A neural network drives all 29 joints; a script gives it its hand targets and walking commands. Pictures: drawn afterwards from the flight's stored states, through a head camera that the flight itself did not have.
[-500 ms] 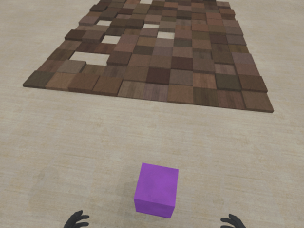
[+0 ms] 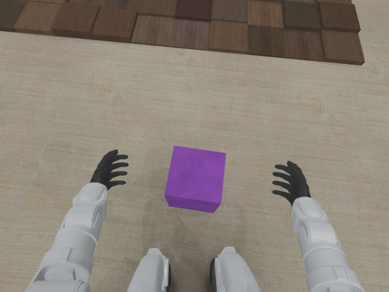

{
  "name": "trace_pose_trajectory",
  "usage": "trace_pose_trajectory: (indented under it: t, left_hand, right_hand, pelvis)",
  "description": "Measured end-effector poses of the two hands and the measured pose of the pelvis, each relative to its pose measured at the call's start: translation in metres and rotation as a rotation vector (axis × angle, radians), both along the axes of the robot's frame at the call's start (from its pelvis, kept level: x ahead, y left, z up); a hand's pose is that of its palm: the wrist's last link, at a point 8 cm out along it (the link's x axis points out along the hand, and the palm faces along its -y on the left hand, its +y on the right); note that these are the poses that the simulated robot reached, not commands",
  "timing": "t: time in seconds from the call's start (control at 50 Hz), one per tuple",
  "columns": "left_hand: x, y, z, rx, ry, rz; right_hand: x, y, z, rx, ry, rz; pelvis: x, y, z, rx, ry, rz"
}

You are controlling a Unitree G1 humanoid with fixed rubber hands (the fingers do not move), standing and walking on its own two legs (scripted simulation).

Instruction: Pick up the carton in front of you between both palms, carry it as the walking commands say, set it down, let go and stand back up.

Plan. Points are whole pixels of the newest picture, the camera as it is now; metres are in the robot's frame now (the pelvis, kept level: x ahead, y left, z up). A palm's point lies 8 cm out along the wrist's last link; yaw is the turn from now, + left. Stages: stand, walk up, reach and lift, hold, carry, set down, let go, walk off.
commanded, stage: reach and lift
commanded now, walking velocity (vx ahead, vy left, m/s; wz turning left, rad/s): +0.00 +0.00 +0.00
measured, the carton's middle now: (195, 181) +0.49 -0.03 -0.57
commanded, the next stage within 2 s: none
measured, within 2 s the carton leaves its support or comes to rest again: neither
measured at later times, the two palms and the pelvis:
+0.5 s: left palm (129, 124) +0.53 +0.17 -0.14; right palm (273, 144) +0.47 -0.22 -0.14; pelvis -0.03 +0.00 -0.04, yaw +0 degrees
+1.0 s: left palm (144, 161) +0.51 +0.16 -0.38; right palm (252, 175) +0.45 -0.22 -0.37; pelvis -0.05 +0.01 -0.22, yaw -2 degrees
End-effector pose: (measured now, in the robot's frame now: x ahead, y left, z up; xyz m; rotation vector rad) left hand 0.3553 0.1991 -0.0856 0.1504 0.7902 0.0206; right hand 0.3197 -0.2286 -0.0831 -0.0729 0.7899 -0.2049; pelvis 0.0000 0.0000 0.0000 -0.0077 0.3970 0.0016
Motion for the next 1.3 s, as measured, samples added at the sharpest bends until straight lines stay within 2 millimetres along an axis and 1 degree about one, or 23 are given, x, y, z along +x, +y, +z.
trace_pose_trajectory:
  t: [0.14,0.26,0.4,0.46,0.5,0.6,0.66,0.7,0.76,0.82,0.9,0.98,1.06,1.12,1.2,1.3]
  left_hand:
    - [0.056,-0.011,-0.017,-0.013,-0.042,-0.010]
    - [0.100,-0.020,-0.031,-0.027,-0.074,-0.016]
    - [0.154,-0.029,-0.042,-0.043,-0.120,-0.027]
    - [0.171,-0.032,-0.049,-0.044,-0.134,-0.036]
    - [0.178,-0.033,-0.055,-0.044,-0.137,-0.040]
    - [0.181,-0.034,-0.079,-0.053,-0.125,-0.037]
    - [0.178,-0.036,-0.100,-0.056,-0.112,-0.030]
    - [0.174,-0.037,-0.118,-0.057,-0.102,-0.026]
    - [0.168,-0.039,-0.152,-0.056,-0.089,-0.020]
    - [0.163,-0.040,-0.189,-0.052,-0.084,-0.014]
    - [0.158,-0.039,-0.239,-0.041,-0.092,-0.010]
    - [0.156,-0.037,-0.281,-0.034,-0.106,-0.006]
    - [0.157,-0.037,-0.312,-0.034,-0.115,-0.003]
    - [0.159,-0.038,-0.331,-0.037,-0.108,0.001]
    - [0.159,-0.041,-0.355,-0.037,-0.090,-0.001]
    - [0.157,-0.044,-0.388,-0.039,-0.059,-0.004]
  right_hand:
    - [0.045,0.003,-0.018,0.009,-0.053,-0.043]
    - [0.083,0.007,-0.033,0.015,-0.094,-0.073]
    - [0.131,0.010,-0.046,0.022,-0.142,-0.098]
    - [0.146,0.012,-0.053,0.019,-0.156,-0.098]
    - [0.151,0.013,-0.058,0.017,-0.160,-0.098]
    - [0.152,0.013,-0.080,0.020,-0.149,-0.105]
    - [0.149,0.013,-0.102,0.025,-0.134,-0.108]
    - [0.147,0.014,-0.119,0.027,-0.122,-0.107]
    - [0.143,0.014,-0.151,0.027,-0.105,-0.106]
    - [0.140,0.013,-0.186,0.024,-0.098,-0.106]
    - [0.137,0.012,-0.234,0.020,-0.102,-0.104]
    - [0.135,0.010,-0.276,0.020,-0.105,-0.105]
    - [0.135,0.010,-0.310,0.024,-0.107,-0.109]
    - [0.136,0.011,-0.330,0.027,-0.100,-0.106]
    - [0.138,0.015,-0.356,0.036,-0.083,-0.098]
    - [0.138,0.020,-0.389,0.040,-0.053,-0.085]
  pelvis:
    - [-0.022,0.002,-0.017,-0.004,0.121,0.000]
    - [-0.034,0.003,-0.027,-0.008,0.213,0.003]
    - [-0.034,0.004,-0.037,-0.012,0.316,0.006]
    - [-0.030,0.004,-0.039,-0.014,0.357,0.006]
    - [-0.025,0.005,-0.039,-0.014,0.383,0.005]
    - [-0.014,0.006,-0.044,-0.017,0.449,0.005]
    - [-0.010,0.006,-0.055,-0.018,0.490,0.002]
    - [-0.010,0.006,-0.067,-0.018,0.514,-0.001]
    - [-0.012,0.007,-0.091,-0.018,0.543,-0.005]
    - [-0.017,0.007,-0.120,-0.018,0.558,-0.008]
    - [-0.029,0.007,-0.163,-0.018,0.547,-0.013]
    - [-0.043,0.007,-0.206,-0.021,0.503,-0.016]
    - [-0.056,0.007,-0.243,-0.024,0.441,-0.021]
    - [-0.064,0.008,-0.264,-0.023,0.398,-0.021]
    - [-0.070,0.007,-0.285,-0.023,0.352,-0.022]
    - [-0.073,0.007,-0.303,-0.023,0.313,-0.025]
